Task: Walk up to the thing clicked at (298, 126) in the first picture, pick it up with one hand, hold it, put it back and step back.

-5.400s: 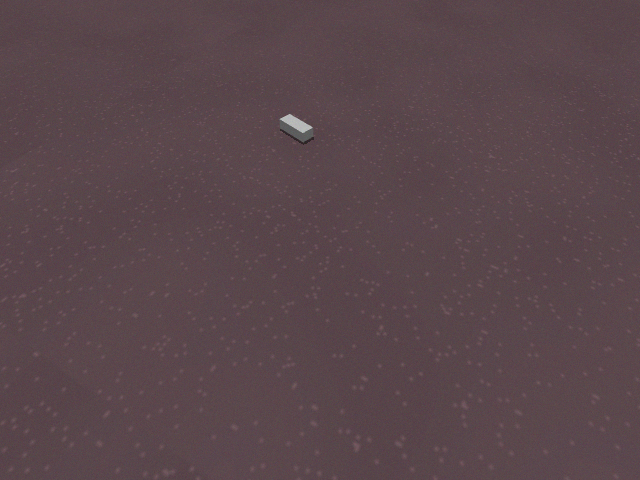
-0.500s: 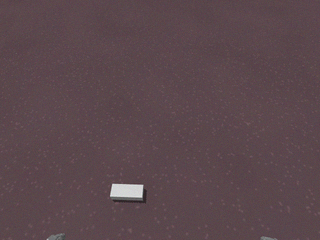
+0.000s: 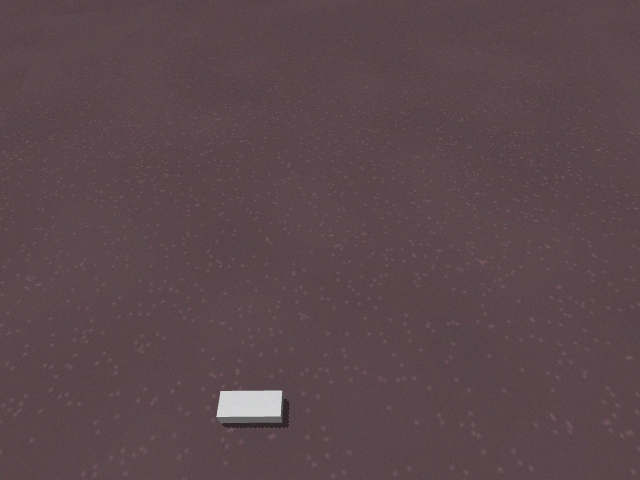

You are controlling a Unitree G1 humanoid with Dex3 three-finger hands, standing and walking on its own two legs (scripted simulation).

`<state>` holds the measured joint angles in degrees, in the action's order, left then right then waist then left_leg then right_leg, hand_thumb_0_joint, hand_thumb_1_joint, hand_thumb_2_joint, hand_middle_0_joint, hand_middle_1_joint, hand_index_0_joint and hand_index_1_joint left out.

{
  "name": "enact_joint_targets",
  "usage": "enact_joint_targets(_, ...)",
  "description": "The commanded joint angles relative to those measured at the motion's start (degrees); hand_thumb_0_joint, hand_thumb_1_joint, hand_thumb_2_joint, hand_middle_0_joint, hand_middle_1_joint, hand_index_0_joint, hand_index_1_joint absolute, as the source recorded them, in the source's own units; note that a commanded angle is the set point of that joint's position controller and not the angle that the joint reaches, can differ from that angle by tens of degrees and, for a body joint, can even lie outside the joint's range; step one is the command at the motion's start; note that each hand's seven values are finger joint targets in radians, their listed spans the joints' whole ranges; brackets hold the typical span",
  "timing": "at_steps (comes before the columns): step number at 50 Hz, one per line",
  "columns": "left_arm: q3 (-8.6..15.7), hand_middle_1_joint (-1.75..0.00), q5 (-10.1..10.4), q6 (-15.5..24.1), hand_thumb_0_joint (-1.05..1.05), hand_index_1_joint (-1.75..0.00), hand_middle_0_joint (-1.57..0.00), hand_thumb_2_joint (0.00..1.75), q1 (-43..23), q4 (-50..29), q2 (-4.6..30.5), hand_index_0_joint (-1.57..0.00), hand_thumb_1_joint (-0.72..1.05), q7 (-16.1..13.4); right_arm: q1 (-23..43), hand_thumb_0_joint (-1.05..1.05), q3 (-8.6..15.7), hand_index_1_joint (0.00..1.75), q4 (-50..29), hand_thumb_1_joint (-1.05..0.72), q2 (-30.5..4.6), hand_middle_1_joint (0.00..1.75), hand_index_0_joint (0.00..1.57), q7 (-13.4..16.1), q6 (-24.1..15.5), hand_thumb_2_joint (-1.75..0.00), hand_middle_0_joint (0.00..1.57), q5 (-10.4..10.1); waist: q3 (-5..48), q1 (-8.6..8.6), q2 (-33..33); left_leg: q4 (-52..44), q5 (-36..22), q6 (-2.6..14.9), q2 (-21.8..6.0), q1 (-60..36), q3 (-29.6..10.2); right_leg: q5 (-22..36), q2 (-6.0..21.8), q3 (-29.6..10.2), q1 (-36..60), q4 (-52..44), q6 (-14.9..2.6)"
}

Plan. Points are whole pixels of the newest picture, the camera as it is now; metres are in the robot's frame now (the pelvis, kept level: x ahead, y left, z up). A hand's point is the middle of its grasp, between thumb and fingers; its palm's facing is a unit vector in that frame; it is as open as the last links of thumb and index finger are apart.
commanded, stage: walk up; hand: left
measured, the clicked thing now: (251, 406) +0.46 +0.23 -0.75
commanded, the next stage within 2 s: stand in 0.52 s
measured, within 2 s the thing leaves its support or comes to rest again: neither
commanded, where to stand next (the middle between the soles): +0.12 -0.03 m, yaw +1 degrees
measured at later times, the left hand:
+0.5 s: hand out of the picture +0.10 +0.24 -0.15, palm faces -0.02 -0.94 -0.34, open 7.4 cm
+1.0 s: hand out of the picture +0.10 +0.24 -0.15, palm faces +0.02 -0.94 -0.34, open 7.4 cm
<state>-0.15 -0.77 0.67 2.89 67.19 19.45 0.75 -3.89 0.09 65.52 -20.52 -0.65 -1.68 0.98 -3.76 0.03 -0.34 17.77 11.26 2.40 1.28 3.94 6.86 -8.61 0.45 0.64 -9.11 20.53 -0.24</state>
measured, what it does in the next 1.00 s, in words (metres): stands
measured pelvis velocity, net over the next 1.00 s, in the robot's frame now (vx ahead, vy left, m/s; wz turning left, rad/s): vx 0.02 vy -0.02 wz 0.04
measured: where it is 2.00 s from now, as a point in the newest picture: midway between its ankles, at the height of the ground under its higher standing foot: outside the picture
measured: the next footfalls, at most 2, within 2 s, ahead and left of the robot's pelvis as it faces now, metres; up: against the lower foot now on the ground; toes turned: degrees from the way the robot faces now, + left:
none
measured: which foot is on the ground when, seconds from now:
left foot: down 0.00-1.00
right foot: down 0.00-1.00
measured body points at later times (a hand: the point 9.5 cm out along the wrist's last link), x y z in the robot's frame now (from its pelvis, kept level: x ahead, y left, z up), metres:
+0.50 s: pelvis +0.02 -0.01 +0.00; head +0.03 -0.02 +0.45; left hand +0.10 +0.28 -0.13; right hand +0.10 -0.31 -0.13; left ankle -0.01 +0.09 -0.75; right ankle +0.03 -0.11 -0.75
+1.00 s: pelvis +0.02 -0.02 +0.00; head +0.03 -0.02 +0.45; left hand +0.10 +0.28 -0.13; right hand +0.12 -0.31 -0.13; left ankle -0.01 +0.09 -0.75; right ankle +0.03 -0.11 -0.75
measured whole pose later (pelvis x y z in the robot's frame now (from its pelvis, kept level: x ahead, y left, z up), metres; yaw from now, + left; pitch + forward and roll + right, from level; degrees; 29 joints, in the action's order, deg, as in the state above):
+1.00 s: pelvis +0.02 -0.02 +0.00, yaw +2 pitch -2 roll +0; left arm 0.5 -0.6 1.0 3.8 66.7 19.1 0.1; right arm -4.8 -0.2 66.1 -19.8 -0.2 -1.4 1.0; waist -2.1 -0.6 -0.7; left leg 14.5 10.7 0.9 0.2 2.1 4.2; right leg -8.3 -0.7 3.2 -5.8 15.8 -1.5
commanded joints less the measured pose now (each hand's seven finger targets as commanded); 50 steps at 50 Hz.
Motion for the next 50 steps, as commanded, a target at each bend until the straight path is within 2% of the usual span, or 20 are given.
enact_joint_targets(1, 2.4, -0.30, 0.2, 1.4, 0.00, -0.30, -0.20, 0.90, -3.2, -3.2, 12.2, -0.20, 0.90, -0.9, 3.8, 0.00, 2.6, 0.30, -3.4, -0.90, -11.5, 0.30, 0.20, 0.9, -1.2, -0.90, 0.20, -0.2, 5.5, 0.16, 1.8, -5.1, 0.3, -1.38, -9.2, 0.0, -7.7, 6.6, 7.5, -7.1, 1.7, -4.5, -0.76)
enact_joint_targets(4, 2.6, -0.30, 0.3, 1.4, 0.00, -0.30, -0.20, 0.90, -3.1, -3.0, 11.8, -0.20, 0.90, -1.0, 3.0, 0.00, 2.9, 0.30, -3.1, -0.90, -11.2, 0.30, 0.20, 0.9, -1.1, -0.90, 0.20, -0.3, 6.3, -0.10, 1.5, -4.7, -2.0, -1.37, -9.3, -0.7, -7.7, 7.4, 7.5, -7.0, 2.4, -4.3, -0.79)
enact_joint_targets(10, 2.7, -0.30, 0.2, 1.3, 0.00, -0.30, -0.20, 0.90, -2.1, -2.7, 11.6, -0.20, 0.90, -1.2, 3.0, 0.00, 3.1, 0.30, -2.7, -0.90, -10.9, 0.30, 0.20, 1.1, -0.8, -0.90, 0.20, -0.2, 5.8, -0.02, 1.0, -4.8, -2.0, -1.37, -9.3, -1.1, -7.5, 7.9, 7.5, -7.0, 1.6, -4.9, -0.77)
enact_joint_targets(14, 2.8, -0.30, 0.1, 1.4, 0.00, -0.30, -0.20, 0.90, -2.3, -2.8, 11.4, -0.20, 0.90, -1.3, 2.2, 0.00, 3.3, 0.30, -2.5, -0.90, -10.8, 0.30, 0.20, 1.2, -0.7, -0.90, 0.20, -0.3, 6.9, -0.39, 1.1, -4.2, -5.5, -1.28, -9.7, -1.9, -7.5, 10.8, 7.5, -6.9, 2.8, -4.5, -0.89)
enact_joint_targets(16, 2.7, -0.30, 0.1, 1.3, 0.00, -0.30, -0.20, 0.90, -2.4, -2.8, 11.3, -0.20, 0.90, -1.3, 2.6, 0.00, 3.2, 0.30, -2.5, -0.90, -10.4, 0.30, 0.20, 1.2, -0.6, -0.90, 0.20, -0.2, 5.5, -0.24, 1.4, -4.6, -4.3, -1.44, -9.5, -1.6, -7.5, 10.4, 7.5, -7.1, 1.6, -4.9, -0.66)
enact_joint_targets(20, 2.9, -0.30, 0.0, 1.3, 0.00, -0.30, -0.20, 0.90, -2.3, -3.0, 11.3, -0.20, 0.90, -1.4, 2.5, 0.00, 3.3, 0.30, -2.7, -0.90, -10.5, 0.30, 0.20, 1.1, -0.6, -0.90, 0.20, -0.1, 6.2, -0.32, 1.1, -4.3, -5.0, -1.33, -9.7, -1.8, -7.4, 9.7, 7.3, -7.2, 2.0, -4.8, -0.81)
enact_joint_targets(24, 2.9, -0.30, 0.0, 1.3, 0.00, -0.30, -0.20, 0.90, -2.4, -3.5, 11.3, -0.20, 0.90, -1.4, 2.5, 0.00, 3.1, 0.30, -3.0, -0.90, -10.7, 0.30, 0.20, 1.2, -0.6, -0.90, 0.20, -0.2, 6.4, -0.23, 0.6, -4.4, -6.5, -1.37, -9.8, -1.3, -7.3, 11.9, 7.3, -7.2, 3.0, -4.3, -0.89)
enact_joint_targets(25, 3.0, -0.30, 0.0, 1.2, 0.00, -0.30, -0.20, 0.90, -2.5, -3.4, 11.2, -0.20, 0.90, -1.4, 2.5, 0.00, 3.1, 0.30, -3.0, -0.90, -10.7, 0.30, 0.20, 1.2, -0.6, -0.90, 0.20, -0.2, 6.4, -0.29, 0.4, -4.3, -7.2, -1.38, -10.0, -0.9, -7.2, 12.2, 7.2, -6.8, 3.7, -4.2, -0.75)
enact_joint_targets(26, 2.8, -0.30, 0.4, 1.3, 0.00, -0.30, -0.20, 0.90, -2.4, -3.5, 11.3, -0.20, 0.90, -1.6, 2.8, 0.00, 2.7, 0.30, -3.0, -0.90, -10.5, 0.30, 0.20, 1.3, -0.6, -0.90, 0.20, -0.3, 7.6, -0.63, 0.4, -4.8, -10.3, -1.51, -10.4, -1.3, -9.0, 12.6, 7.5, -6.4, 4.2, -3.7, -1.04)
enact_joint_targets(27, 2.8, -0.30, 0.5, 1.3, 0.00, -0.30, -0.20, 0.90, -2.3, -3.5, 11.1, -0.20, 0.90, -1.6, 3.0, 0.00, 2.7, 0.30, -3.0, -0.90, -10.6, 0.30, 0.20, 1.4, -0.6, -0.90, 0.20, -0.3, 7.4, -0.42, 0.5, -4.4, -12.5, -1.59, -10.6, -2.0, -8.9, 13.6, 7.6, -6.6, 4.1, -3.9, -1.17)
enact_joint_targets(29, 2.7, -0.30, 0.5, 1.4, 0.00, -0.30, -0.20, 0.90, -2.1, -3.6, 11.1, -0.20, 0.90, -1.6, 2.9, 0.00, 2.7, 0.30, -2.8, -0.90, -10.9, 0.30, 0.20, 1.4, -0.6, -0.90, 0.20, -0.3, 7.7, -0.43, 0.2, -4.2, -13.8, -1.53, -10.6, -2.6, -9.0, 14.0, 7.6, -6.1, 4.2, -4.4, -1.13)
enact_joint_targets(35, 2.8, -0.30, 0.4, 1.5, 0.00, -0.30, -0.20, 0.90, -2.6, -4.1, 11.2, -0.20, 0.90, -1.6, 2.8, 0.00, 2.4, 0.30, -2.8, -0.90, -10.9, 0.30, 0.20, 1.3, -0.7, -0.90, 0.20, -0.3, 7.7, -0.52, 0.3, -4.2, -13.5, -1.50, -10.6, -2.1, -9.3, 15.0, 8.3, -6.0, 5.6, -5.2, -1.22)
enact_joint_targets(40, 2.8, -0.30, 0.4, 1.5, 0.00, -0.30, -0.20, 0.90, -2.4, -4.3, 11.5, -0.20, 0.90, -1.5, 2.5, 0.00, 2.3, 0.30, -2.7, -0.90, -10.9, 0.30, 0.20, 1.3, -0.8, -0.90, 0.20, -0.2, 7.6, -0.56, 0.4, -4.5, -12.1, -1.73, -10.7, -2.4, -9.6, 13.1, 8.3, -5.7, 5.4, -5.8, -1.18)
enact_joint_targets(42, 2.8, -0.30, 0.5, 1.4, 0.00, -0.30, -0.20, 0.90, -3.3, -4.4, 11.5, -0.20, 0.90, -1.5, 2.3, 0.00, 2.1, 0.30, -2.7, -0.90, -10.8, 0.30, 0.20, 1.4, -0.7, -0.90, 0.20, -0.2, 6.6, -0.75, 0.5, -5.1, -9.7, -1.85, -10.4, -0.8, -9.6, 11.4, 8.3, -5.9, 5.4, -6.3, -1.18)
enact_joint_targets(50, 2.6, -0.30, 0.3, 1.5, 0.00, -0.30, -0.20, 0.90, -2.0, -4.1, 11.6, -0.20, 0.90, -1.5, 2.2, 0.00, 2.0, 0.30, -2.8, -0.90, -10.7, 0.30, 0.20, 1.3, -0.8, -0.90, 0.20, -0.3, 7.0, -0.44, 0.9, -4.9, -10.6, -1.63, -10.6, -1.9, -10.1, 11.1, 8.3, -5.3, 4.9, -6.2, -1.18)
